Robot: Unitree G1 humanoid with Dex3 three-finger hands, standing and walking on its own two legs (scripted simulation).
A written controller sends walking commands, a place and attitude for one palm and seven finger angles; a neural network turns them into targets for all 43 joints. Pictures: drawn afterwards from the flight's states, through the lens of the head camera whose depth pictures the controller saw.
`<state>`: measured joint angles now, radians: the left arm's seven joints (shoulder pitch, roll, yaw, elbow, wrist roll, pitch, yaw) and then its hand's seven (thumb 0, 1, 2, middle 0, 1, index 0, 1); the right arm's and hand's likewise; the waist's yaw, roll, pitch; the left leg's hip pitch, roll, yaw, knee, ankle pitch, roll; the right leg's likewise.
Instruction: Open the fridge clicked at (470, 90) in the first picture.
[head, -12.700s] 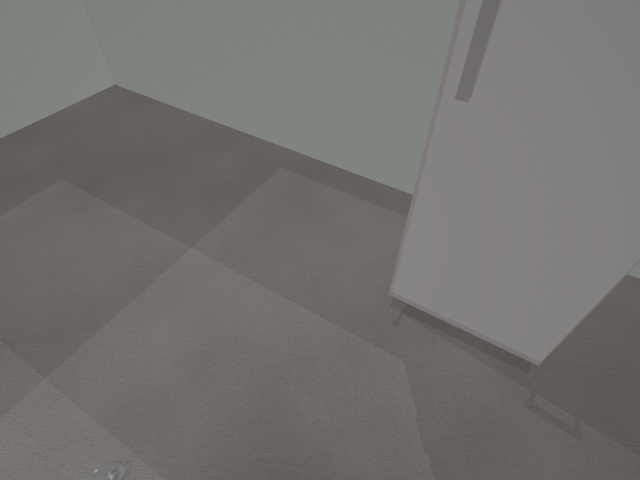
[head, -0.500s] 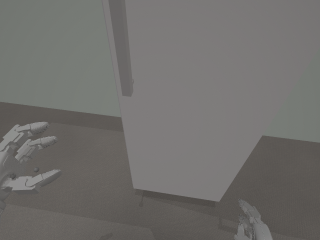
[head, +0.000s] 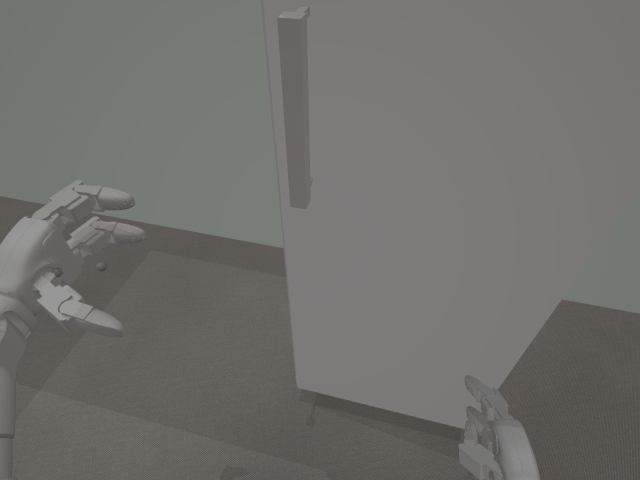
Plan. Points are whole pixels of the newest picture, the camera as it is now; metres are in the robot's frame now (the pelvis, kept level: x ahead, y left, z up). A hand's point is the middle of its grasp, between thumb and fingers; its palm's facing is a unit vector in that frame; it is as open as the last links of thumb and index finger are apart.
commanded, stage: raise the hand to about handle height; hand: left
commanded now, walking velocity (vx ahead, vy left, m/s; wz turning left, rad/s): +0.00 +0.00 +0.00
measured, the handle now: (301, 118) +0.51 +0.10 +0.23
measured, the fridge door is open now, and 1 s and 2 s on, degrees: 0 0 0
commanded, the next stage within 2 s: move the hooked fingers beside the handle in 0.78 s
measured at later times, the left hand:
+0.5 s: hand (111, 194) +0.29 +0.25 +0.25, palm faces -0.01 -0.99 -0.11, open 14.0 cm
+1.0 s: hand (147, 194) +0.31 +0.23 +0.24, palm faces -0.06 -0.99 -0.13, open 14.0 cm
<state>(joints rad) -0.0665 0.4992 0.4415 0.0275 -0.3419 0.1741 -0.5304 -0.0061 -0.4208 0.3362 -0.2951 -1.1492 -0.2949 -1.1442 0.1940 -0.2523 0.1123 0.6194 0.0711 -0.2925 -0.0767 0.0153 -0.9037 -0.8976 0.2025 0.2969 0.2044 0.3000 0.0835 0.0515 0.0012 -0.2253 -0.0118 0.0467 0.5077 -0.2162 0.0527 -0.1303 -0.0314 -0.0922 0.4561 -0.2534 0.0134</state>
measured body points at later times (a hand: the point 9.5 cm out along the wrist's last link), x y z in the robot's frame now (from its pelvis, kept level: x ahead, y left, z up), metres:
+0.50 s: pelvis +0.01 -0.03 +0.00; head -0.03 -0.06 +0.45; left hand +0.28 +0.31 +0.26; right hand +0.21 -0.25 -0.06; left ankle +0.04 +0.08 -0.74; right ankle +0.00 -0.13 -0.74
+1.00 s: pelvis +0.02 -0.03 +0.00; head +0.00 -0.05 +0.45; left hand +0.31 +0.29 +0.24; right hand +0.23 -0.25 -0.06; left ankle +0.04 +0.08 -0.74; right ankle +0.00 -0.13 -0.74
